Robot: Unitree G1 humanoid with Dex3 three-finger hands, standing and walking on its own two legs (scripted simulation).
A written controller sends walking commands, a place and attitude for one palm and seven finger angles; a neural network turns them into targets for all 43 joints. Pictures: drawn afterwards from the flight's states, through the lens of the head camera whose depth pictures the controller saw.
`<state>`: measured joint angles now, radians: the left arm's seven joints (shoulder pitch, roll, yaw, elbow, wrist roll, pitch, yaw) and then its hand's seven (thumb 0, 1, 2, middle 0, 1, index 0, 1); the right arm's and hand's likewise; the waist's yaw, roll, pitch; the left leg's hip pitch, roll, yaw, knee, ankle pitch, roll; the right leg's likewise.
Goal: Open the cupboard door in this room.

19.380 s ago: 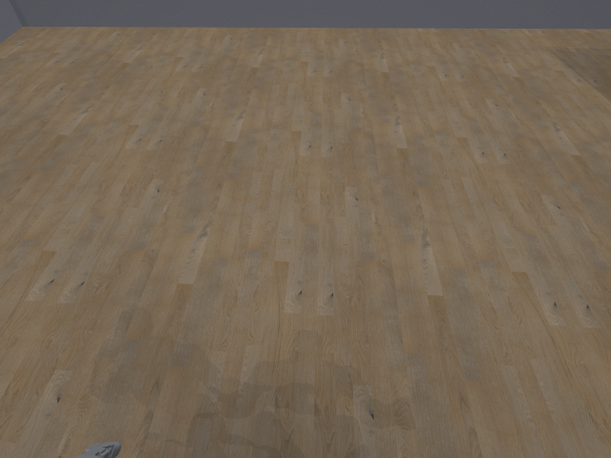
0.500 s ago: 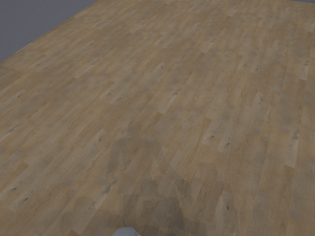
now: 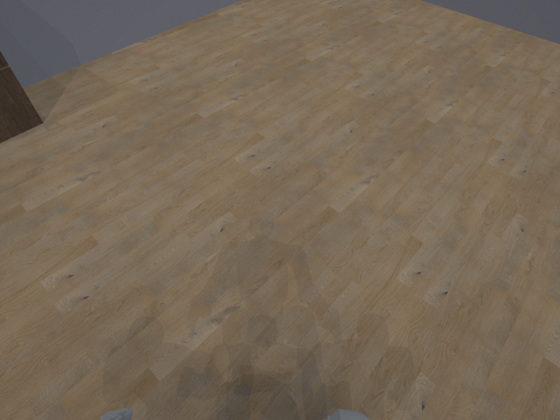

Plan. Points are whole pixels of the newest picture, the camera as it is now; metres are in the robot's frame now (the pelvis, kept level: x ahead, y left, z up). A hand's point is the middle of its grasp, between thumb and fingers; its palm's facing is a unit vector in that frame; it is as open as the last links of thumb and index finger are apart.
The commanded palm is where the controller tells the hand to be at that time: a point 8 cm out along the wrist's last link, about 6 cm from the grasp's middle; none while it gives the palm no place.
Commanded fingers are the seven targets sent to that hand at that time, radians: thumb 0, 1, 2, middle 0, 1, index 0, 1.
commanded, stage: turn or walk to find it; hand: left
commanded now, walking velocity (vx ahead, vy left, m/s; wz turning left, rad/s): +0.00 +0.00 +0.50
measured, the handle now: out of the picture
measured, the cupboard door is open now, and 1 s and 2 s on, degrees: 0 0 0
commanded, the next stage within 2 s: none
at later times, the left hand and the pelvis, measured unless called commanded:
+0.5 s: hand out of the picture +0.00 +0.15 -0.16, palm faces +0.27 -0.93 -0.26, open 7.4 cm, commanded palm none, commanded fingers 0.00 0.90 0.90 -0.20 -0.30 -0.20 -0.30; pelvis -0.02 -0.05 +0.00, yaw +16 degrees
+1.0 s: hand out of the picture +0.02 +0.27 -0.17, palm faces +0.48 -0.85 -0.20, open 7.4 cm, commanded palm none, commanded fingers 0.00 0.90 0.90 -0.20 -0.30 -0.20 -0.30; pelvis +0.04 +0.04 +0.00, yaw +30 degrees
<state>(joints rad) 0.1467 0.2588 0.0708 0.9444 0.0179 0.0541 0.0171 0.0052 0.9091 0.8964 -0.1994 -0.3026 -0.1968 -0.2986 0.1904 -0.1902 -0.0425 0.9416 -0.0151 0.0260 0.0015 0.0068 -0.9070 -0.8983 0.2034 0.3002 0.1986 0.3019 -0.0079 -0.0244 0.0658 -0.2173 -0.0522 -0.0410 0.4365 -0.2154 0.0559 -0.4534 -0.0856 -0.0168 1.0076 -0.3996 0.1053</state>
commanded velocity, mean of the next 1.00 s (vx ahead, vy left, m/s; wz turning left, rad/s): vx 0.17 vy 0.00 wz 0.48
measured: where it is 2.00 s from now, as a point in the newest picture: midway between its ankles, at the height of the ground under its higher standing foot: (194, 349)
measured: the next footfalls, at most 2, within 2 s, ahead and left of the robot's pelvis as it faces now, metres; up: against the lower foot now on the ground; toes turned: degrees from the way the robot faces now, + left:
right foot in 0.18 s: +0.05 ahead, -0.15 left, +0.00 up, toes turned +3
left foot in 0.66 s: -0.06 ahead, +0.09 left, +0.00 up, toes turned +27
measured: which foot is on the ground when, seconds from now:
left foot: down 0.00-0.18, up 0.20-0.64, down 0.66-1.00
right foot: up 0.00-0.16, down 0.18-0.66, up 0.68-1.00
